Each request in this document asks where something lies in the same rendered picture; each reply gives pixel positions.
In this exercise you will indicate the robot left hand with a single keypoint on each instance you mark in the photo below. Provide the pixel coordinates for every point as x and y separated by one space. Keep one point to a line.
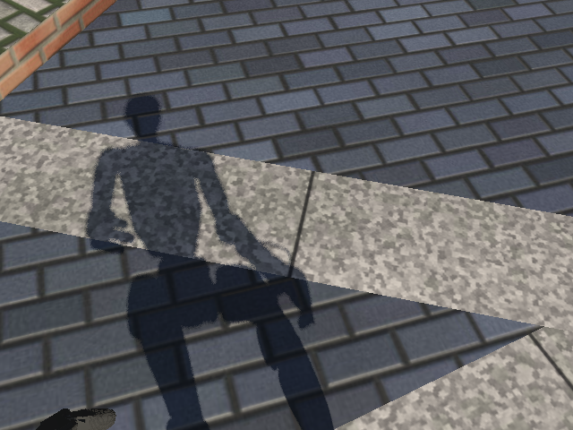
84 419

